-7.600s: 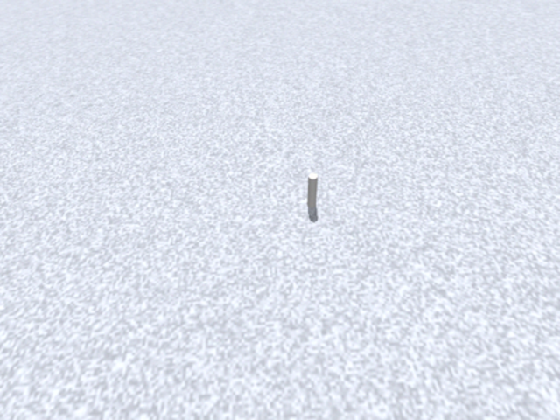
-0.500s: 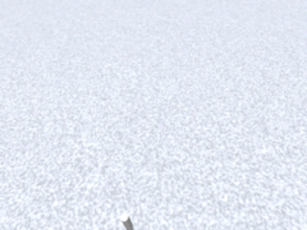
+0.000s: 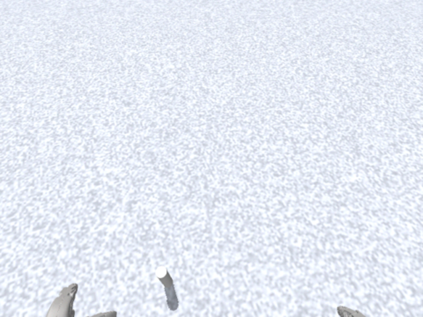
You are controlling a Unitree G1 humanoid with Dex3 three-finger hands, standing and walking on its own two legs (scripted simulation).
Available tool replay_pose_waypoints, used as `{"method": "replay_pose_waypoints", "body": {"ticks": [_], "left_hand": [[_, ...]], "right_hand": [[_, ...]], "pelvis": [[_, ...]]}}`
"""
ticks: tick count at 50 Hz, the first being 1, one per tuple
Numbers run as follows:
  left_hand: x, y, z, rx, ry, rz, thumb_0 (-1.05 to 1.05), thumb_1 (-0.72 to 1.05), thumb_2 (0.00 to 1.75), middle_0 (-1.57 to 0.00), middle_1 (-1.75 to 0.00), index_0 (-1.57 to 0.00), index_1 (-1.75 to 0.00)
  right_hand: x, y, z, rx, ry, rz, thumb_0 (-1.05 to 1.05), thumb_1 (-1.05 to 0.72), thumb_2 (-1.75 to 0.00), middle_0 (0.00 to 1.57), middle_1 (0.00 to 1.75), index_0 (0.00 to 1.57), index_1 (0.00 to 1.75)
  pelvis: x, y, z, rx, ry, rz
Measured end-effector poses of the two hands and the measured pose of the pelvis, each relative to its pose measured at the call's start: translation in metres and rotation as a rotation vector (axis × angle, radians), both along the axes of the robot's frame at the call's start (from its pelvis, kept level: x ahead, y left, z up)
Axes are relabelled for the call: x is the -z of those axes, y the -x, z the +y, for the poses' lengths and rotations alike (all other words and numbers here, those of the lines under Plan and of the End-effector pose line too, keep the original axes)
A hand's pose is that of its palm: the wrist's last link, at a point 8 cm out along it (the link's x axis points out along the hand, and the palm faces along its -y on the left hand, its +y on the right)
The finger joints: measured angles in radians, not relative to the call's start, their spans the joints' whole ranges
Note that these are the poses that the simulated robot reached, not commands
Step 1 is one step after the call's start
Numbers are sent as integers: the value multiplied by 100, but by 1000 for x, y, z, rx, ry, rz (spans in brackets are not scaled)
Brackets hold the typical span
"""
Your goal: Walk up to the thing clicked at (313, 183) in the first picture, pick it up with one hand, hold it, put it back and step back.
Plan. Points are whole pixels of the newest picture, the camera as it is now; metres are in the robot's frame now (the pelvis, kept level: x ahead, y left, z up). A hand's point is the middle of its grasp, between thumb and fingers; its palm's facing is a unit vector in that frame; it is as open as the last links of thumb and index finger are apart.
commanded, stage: go down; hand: left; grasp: from the side
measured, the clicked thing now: (164, 277) +0.35 +0.20 -0.66
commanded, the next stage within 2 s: none
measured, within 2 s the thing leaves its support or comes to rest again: neither
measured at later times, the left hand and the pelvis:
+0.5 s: hand out of the picture +0.14 +0.29 -0.19, palm faces +0.10 -0.95 -0.30, open 17.3 cm; pelvis -0.01 +0.01 -0.07, yaw +0 degrees
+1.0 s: hand (90, 300) +0.22 +0.33 -0.28, palm faces +0.09 -0.97 -0.22, open 17.4 cm; pelvis -0.04 +0.01 -0.21, yaw -3 degrees
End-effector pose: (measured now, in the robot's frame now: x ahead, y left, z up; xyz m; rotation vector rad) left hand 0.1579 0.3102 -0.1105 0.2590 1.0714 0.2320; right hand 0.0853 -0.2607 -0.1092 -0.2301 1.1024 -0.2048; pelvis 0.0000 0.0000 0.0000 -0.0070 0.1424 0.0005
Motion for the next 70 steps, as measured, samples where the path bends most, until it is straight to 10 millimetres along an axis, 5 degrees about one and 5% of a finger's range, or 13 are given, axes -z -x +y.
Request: {"method": "replay_pose_waypoints", "body": {"ticks": [7,16,30,36,50,58,70], "left_hand": [[21,11,15,-7,3,-2,0,-3,21,-4,-10,-5,-10],[39,23,18,5,15,-58,0,-40,9,-6,-10,-6,-10],[56,33,35,-17,36,-96,-1,-54,4,-7,-9,-7,-9],[82,16,46,20,56,-197,-1,-55,3,-8,-9,-8,-8],[149,-45,70,106,62,-479,-1,-56,9,-7,-12,-6,-12],[168,-41,90,85,50,-548,-1,-55,13,-6,-14,-5,-14],[194,-75,98,152,88,-665,-1,-48,14,-5,-14,-5,-14]], "right_hand": [[21,-8,2,6,2,-55,0,-90,-89,20,30,20,30],[40,-45,10,-47,21,-164,1,-88,-89,20,30,20,30],[48,-81,20,-132,49,-305,0,-89,-89,20,30,20,30],[80,-78,16,-167,71,-292,0,-91,-89,20,30,20,30],[199,-46,11,-175,67,-136,1,-90,-89,20,30,20,30],[235,-25,8,-191,66,-90,1,-89,-89,20,30,20,30],[267,-8,-8,-198,135,-84,0,-89,-89,20,30,20,30]], "pelvis": [[28,1,5,9,7,75],[58,6,8,6,18,137],[84,10,7,-3,33,196],[115,19,8,0,36,265],[207,44,8,27,52,399],[237,58,5,37,54,423],[278,75,5,56,68,430]]}}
